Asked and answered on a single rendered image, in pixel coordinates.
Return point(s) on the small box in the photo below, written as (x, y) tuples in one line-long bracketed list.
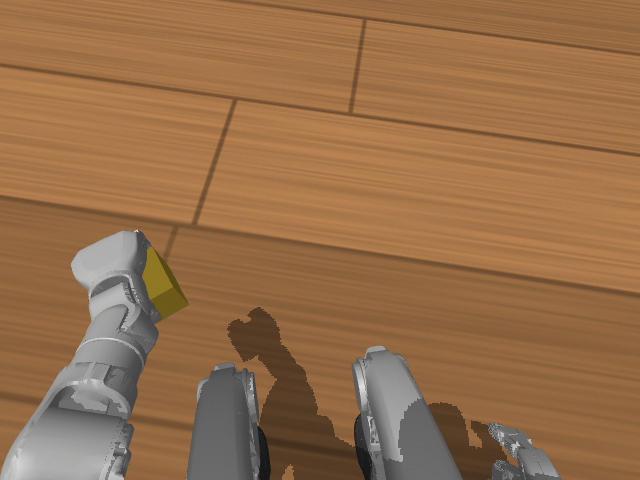
[(162, 287)]

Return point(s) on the left robot arm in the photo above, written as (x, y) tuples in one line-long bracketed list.
[(80, 431)]

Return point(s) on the left robot hand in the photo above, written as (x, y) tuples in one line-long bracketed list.
[(125, 250)]

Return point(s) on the right robot hand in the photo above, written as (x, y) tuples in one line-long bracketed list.
[(534, 464)]

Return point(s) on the right robot foot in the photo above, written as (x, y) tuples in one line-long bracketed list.
[(363, 455)]

